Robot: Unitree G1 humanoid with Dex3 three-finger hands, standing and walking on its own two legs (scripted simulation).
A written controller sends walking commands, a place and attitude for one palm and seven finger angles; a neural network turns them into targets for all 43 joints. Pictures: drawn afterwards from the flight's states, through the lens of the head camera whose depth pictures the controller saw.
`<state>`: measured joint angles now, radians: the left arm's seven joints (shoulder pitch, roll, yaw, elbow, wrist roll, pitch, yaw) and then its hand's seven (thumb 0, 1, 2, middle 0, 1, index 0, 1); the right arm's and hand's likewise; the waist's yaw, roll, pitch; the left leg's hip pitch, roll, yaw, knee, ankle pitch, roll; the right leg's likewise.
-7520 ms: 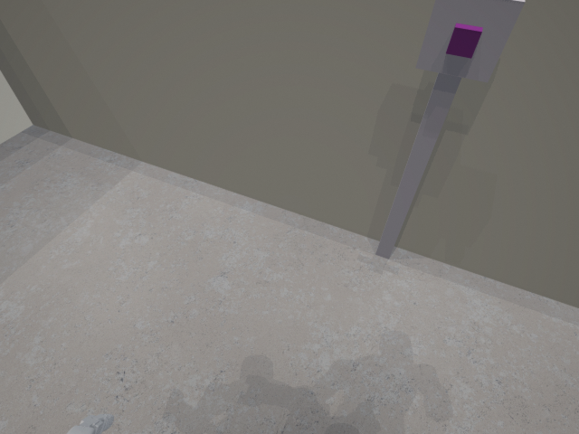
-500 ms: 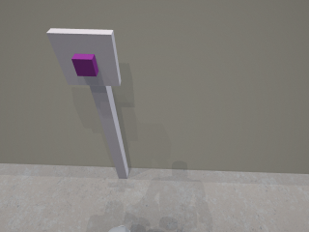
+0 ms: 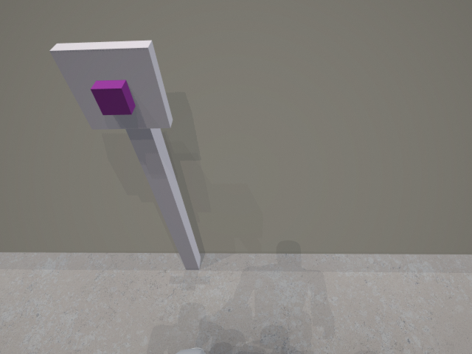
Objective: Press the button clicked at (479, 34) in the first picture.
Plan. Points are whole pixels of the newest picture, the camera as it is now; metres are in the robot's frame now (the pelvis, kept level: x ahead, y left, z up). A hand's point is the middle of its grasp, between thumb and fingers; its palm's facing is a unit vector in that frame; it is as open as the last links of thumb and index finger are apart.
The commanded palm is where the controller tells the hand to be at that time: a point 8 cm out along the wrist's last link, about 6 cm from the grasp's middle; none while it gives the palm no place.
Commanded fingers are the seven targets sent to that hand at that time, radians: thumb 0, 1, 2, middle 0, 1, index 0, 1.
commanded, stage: come to a stop and stand still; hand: left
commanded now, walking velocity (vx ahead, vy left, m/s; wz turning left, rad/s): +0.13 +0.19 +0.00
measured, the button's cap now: (114, 96) +0.53 +0.28 +0.17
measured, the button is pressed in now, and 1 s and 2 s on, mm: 0 0 0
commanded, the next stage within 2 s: look again from close up in 1.86 s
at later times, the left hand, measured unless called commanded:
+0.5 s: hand out of the picture -0.02 +0.23 -0.17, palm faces +0.05 -0.97 -0.23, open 7.4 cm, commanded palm none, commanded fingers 0.00 0.90 0.90 -0.20 -0.30 -0.20 -0.30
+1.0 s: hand out of the picture +0.00 +0.23 -0.16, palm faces -0.01 -0.98 -0.20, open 7.4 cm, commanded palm none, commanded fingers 0.00 0.90 0.90 -0.20 -0.30 -0.20 -0.30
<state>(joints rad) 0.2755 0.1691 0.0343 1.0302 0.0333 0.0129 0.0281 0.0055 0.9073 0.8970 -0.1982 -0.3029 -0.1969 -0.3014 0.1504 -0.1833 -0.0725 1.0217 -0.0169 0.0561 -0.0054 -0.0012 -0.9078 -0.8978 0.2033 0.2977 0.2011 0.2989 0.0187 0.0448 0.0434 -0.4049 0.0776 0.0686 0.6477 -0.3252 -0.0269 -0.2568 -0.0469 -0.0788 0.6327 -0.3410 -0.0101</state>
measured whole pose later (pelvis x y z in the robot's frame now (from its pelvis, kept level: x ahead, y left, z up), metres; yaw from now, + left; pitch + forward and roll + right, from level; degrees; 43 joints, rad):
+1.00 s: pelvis -0.01 +0.06 +0.01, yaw -1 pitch -2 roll +0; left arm 0.26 0.15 -0.01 1.09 0.02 0.01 0.03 0.01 0.91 0.90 -0.20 -0.30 -0.20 -0.30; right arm 0.32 -0.15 0.02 1.09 -0.02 -0.02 -0.02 0.00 -0.91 -0.90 0.20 0.30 0.20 0.30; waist 0.00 0.01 0.06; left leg -0.11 -0.03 0.12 0.46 -0.33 0.06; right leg -0.22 -0.11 -0.03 0.50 -0.25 0.05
